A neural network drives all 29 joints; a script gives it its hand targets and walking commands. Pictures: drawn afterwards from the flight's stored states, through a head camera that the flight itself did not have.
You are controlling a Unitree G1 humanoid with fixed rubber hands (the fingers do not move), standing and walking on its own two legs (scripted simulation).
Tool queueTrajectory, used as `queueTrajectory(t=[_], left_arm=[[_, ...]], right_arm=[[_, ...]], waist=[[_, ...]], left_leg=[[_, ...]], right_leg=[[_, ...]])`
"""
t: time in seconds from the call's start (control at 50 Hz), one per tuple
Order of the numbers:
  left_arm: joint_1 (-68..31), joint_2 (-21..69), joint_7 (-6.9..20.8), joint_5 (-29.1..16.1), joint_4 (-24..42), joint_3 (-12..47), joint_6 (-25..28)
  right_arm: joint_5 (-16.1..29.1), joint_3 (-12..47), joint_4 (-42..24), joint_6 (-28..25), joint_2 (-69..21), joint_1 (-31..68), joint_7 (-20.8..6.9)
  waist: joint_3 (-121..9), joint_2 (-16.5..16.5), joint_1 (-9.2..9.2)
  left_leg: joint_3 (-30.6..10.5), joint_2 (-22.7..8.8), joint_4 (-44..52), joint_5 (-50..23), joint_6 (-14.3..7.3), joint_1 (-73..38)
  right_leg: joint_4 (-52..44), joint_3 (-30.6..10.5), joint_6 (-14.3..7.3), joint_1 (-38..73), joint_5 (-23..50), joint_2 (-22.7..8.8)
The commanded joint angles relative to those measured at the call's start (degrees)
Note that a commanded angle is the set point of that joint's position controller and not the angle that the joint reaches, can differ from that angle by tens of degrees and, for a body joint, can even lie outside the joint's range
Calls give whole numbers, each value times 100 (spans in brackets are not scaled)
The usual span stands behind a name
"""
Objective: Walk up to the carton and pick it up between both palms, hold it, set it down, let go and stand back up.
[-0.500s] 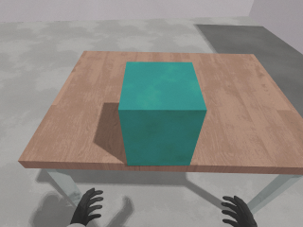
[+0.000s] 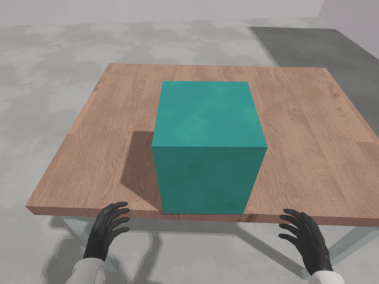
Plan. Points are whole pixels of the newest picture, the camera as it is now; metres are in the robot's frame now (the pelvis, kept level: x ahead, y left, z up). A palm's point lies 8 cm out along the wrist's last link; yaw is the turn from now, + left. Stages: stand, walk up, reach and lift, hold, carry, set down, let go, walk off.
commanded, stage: reach and lift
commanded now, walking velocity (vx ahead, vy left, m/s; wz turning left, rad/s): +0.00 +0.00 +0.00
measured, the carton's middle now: (204, 149) +0.42 +0.00 +0.06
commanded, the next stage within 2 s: none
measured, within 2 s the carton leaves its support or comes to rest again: neither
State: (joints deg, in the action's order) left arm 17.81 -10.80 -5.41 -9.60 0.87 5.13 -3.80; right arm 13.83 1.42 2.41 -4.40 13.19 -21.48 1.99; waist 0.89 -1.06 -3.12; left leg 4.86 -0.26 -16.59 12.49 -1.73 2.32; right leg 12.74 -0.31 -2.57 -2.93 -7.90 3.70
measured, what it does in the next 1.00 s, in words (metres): stands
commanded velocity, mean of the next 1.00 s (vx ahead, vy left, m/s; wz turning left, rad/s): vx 0.00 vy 0.00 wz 0.00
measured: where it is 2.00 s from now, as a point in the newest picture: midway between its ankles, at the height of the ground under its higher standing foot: outside the picture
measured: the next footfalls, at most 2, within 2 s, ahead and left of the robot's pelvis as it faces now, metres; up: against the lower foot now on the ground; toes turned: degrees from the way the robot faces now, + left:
none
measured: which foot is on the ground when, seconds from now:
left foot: down 0.00-1.00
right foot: down 0.00-1.00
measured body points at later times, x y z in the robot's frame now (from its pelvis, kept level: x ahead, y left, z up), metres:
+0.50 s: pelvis -0.02 -0.01 +0.00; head -0.02 +0.00 +0.45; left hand +0.26 +0.20 +0.08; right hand +0.28 -0.20 +0.07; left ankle -0.04 +0.09 -0.75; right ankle -0.01 -0.09 -0.75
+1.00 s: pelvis -0.02 -0.01 +0.00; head -0.02 +0.00 +0.45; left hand +0.33 +0.20 +0.15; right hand +0.35 -0.20 +0.14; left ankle -0.04 +0.09 -0.75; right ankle -0.01 -0.09 -0.75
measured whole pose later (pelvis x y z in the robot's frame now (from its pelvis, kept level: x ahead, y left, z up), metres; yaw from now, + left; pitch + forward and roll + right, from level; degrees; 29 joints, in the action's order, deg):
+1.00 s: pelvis -0.02 -0.01 +0.00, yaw +1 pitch +0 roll +0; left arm -24.5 -16.5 -4.7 -14.0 -1.9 -4.7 -40.9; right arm 22.1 0.1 12.1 25.3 19.5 25.2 8.5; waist -0.2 -0.2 0.4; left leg 3.1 0.2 -16.9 9.8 -1.6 7.0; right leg 13.7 0.8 -2.9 -7.5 -6.1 3.3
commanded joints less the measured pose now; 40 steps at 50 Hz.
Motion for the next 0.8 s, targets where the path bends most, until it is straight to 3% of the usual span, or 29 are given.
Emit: queueTrajectory(t=[0.0, 0.16, 0.24, 0.36, 0.5, 0.78], left_arm=[[-785, -320, -27, -37, 1206, -269, 103], [-1726, -382, -88, -97, 1557, -436, -944], [-2169, -506, -91, -183, 1811, -539, -1316], [-2790, -615, -14, -302, 1576, -724, -2005], [-3598, -787, 55, -363, 1769, -960, -2612], [-5323, -1082, 73, -359, 1226, -1231, -3399]], right_arm=[[89, -326, -1205, -51, 600, 730, 72], [251, -395, -1329, 804, 641, 1697, 193], [311, -440, -1573, 1079, 719, 2222, 285], [427, -408, -1362, 1615, 730, 3005, 415], [550, -464, -1388, 2002, 965, 3980, 592], [798, -489, -512, 2597, 1323, 5898, 648]], waist=[[-455, 138, -10], [-446, 68, 58], [-782, 81, 71], [-941, 179, 91], [-1417, 199, 185], [-1781, -10, 341]], left_leg=[[-316, -194, 223, -1697, 381, 199], [-313, -227, 413, -835, 302, 294], [-308, -214, 376, -875, 235, 334], [-361, -245, 333, -873, 171, 345], [-455, -238, 205, -1396, 180, 74], [-512, -201, 115, -1532, 210, -27]], right_leg=[[-15, -367, 78, 562, 1503, -293], [-135, -365, 117, 349, 867, -436], [-34, -357, 149, 390, 1067, -452], [-36, -390, 181, 406, 1116, -476], [51, -366, 159, 557, 1593, -395], [118, -254, 104, 503, 1599, -329]])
